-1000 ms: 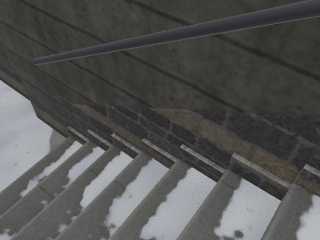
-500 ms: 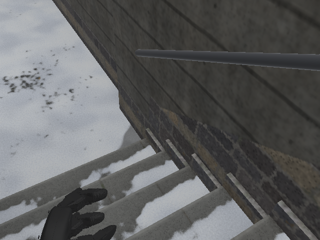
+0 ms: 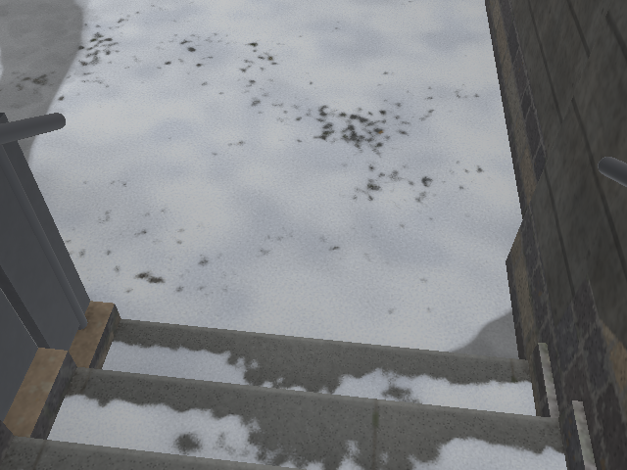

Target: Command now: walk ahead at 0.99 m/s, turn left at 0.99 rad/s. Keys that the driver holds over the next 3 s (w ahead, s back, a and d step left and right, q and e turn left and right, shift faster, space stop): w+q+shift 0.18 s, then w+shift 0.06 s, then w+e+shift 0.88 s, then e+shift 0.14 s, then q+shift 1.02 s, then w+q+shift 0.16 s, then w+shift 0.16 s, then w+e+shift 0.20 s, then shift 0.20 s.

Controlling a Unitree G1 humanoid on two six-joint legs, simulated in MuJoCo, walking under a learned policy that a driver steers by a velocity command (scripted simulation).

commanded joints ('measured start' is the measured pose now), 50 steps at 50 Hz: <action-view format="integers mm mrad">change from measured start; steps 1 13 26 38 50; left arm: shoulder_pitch -107 -154 79 49 -305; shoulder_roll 147 139 95 22 35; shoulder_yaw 15 47 30 29 21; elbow -91 -295 -128 -89 -363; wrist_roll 5 -19 3 -55 -33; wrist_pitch -5 17 61 80 127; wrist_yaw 10 -50 -124 17 -35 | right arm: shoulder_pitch -5 16 100 -319 85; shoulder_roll -14 -113 90 83 -29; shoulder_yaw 4 -28 60 45 16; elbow -59 15 -37 -204 159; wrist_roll -14 -40 28 2 -21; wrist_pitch -2 -57 -128 -105 -126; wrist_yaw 29 -105 -58 -18 -54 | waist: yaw -66 110 -80 64 20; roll -101 -220 -89 -163 -38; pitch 55 -35 -35 35 208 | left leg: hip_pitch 240 78 -496 444 274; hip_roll -41 175 -41 -76 262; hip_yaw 155 -489 3 -25 -205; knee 84 -166 1218 -413 -424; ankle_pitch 114 -488 -1080 -82 -531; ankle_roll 25 298 23 -102 92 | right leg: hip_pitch -212 -330 279 -240 -786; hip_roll -223 -163 -324 71 -196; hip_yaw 157 296 856 702 405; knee -59 328 -424 -112 415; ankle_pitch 848 952 730 563 713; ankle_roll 71 133 -308 -169 36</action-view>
